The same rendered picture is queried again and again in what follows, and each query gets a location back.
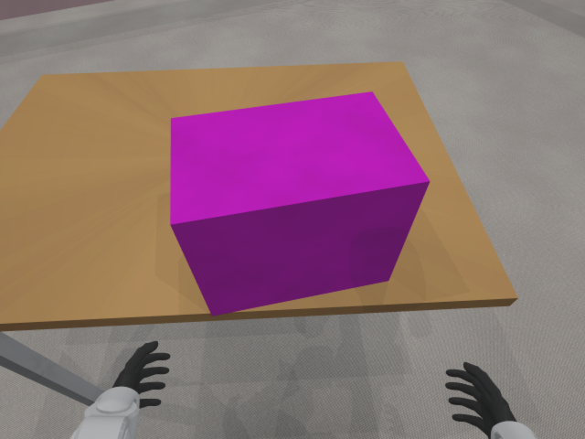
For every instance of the robot left forearm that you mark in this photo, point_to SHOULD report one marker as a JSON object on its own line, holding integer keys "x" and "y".
{"x": 114, "y": 415}

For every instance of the robot right forearm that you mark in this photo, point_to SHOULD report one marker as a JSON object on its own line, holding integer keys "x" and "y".
{"x": 511, "y": 430}

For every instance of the carton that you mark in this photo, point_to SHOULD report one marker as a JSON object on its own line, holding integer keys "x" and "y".
{"x": 280, "y": 202}

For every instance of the right robot hand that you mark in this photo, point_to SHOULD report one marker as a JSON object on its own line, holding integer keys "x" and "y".
{"x": 489, "y": 404}

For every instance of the table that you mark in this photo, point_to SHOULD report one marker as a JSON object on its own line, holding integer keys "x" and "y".
{"x": 85, "y": 234}

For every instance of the left robot hand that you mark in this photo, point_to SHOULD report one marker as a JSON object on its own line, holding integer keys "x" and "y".
{"x": 133, "y": 372}

